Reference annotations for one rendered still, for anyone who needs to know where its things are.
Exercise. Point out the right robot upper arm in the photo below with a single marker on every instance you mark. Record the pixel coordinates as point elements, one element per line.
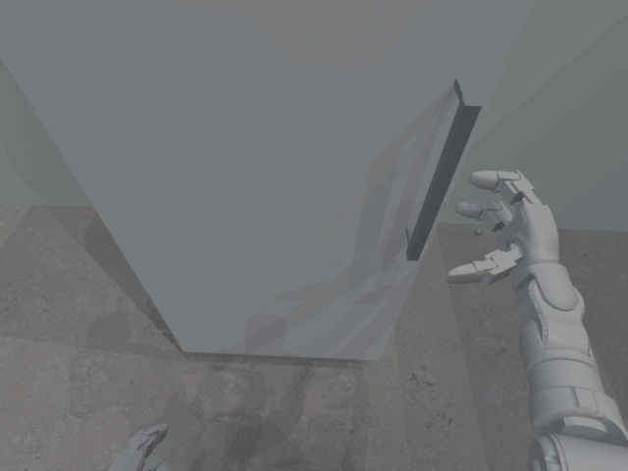
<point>553,452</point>

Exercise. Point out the robot right hand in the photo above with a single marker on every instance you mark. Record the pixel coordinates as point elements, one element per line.
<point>532,229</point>

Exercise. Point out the right robot forearm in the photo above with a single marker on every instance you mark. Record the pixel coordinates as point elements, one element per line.
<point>567,396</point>

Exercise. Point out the robot left hand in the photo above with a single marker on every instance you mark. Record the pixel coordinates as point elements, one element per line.
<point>140,446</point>

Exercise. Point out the fridge door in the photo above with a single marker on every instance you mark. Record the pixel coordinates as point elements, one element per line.
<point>258,161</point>

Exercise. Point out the handle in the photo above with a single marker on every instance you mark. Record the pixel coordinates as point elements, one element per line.
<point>464,120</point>

